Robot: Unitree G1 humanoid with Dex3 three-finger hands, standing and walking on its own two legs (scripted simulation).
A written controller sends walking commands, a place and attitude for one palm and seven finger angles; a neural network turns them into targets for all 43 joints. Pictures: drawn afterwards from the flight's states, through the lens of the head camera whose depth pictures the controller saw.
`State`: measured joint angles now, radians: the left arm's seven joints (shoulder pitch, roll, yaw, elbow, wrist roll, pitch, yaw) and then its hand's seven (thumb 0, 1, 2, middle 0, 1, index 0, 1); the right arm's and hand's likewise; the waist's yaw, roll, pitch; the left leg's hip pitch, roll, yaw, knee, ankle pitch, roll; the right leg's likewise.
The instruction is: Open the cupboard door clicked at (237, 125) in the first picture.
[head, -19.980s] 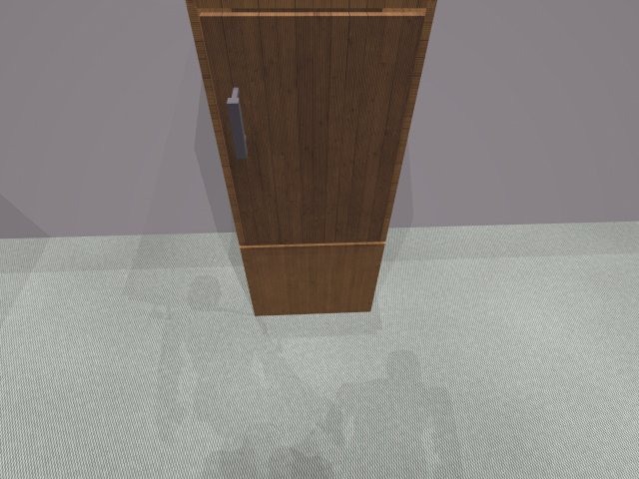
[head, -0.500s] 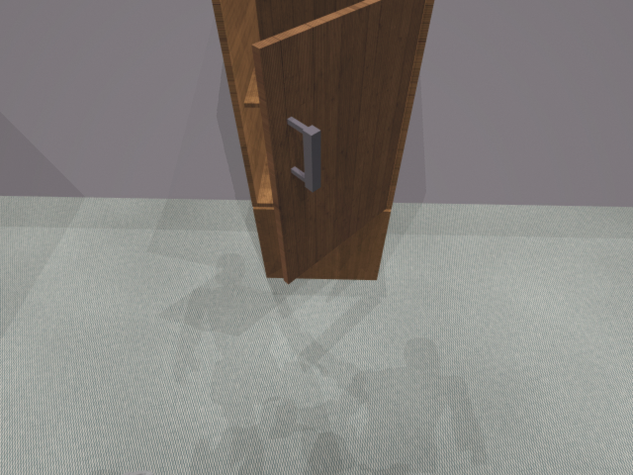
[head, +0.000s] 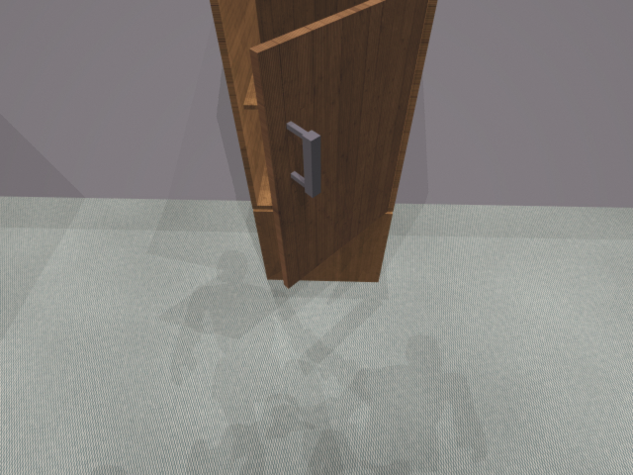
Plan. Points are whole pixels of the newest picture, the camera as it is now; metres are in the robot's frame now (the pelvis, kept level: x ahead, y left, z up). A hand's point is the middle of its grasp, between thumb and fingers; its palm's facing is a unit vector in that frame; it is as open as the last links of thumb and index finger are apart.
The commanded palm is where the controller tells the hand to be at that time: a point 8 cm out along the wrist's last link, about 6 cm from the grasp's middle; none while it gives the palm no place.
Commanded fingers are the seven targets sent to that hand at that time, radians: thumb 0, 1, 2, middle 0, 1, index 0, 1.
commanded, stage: walk to a spot facing it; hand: left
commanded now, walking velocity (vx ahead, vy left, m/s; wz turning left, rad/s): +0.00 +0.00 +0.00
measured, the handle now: (303, 159) +0.59 +0.06 +0.05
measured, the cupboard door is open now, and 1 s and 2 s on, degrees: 45 45 45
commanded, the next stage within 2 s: none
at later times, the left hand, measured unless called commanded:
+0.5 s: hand out of the picture +0.08 +0.18 -0.18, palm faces -0.13 -0.96 -0.26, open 7.4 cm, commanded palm none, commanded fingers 0.00 0.90 0.90 -0.20 -0.30 -0.20 -0.30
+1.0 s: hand out of the picture +0.10 +0.15 -0.18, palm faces -0.35 -0.90 -0.26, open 7.4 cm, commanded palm none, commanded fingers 0.00 0.90 0.90 -0.20 -0.30 -0.20 -0.30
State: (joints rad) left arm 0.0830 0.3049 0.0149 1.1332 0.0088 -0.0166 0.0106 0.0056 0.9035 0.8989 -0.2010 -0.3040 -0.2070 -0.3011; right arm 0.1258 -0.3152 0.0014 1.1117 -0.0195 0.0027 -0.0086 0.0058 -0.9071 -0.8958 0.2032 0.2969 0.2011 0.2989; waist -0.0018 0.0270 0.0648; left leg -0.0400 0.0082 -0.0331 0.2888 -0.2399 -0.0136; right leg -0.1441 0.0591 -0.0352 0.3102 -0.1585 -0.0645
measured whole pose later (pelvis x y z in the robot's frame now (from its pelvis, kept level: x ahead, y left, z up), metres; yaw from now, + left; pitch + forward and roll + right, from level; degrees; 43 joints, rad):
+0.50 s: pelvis -0.02 -0.02 -0.02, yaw -10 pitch -1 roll +2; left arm 0.16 0.22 0.06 0.98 0.02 0.07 -0.02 0.01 0.91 0.90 -0.20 -0.30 -0.21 -0.30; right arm 0.23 -0.22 -0.03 1.01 -0.04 0.04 -0.04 0.01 -0.91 -0.90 0.20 0.30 0.20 0.30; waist 0.02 0.02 0.13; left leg -0.12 0.07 0.13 0.53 -0.38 -0.04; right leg -0.34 0.02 0.00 0.78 -0.41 -0.02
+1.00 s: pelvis -0.02 -0.03 -0.01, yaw -26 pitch +3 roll +2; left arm 0.23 0.23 0.08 0.94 0.03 0.05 0.01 0.00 0.90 0.90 -0.20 -0.30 -0.21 -0.30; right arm 0.02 -0.21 -0.05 0.88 0.00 0.04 -0.03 0.01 -0.91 -0.90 0.20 0.30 0.20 0.30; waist 0.06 -0.05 0.09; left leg -0.36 0.00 -0.05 0.71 -0.40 -0.05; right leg -0.31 0.14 0.24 0.45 -0.17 -0.06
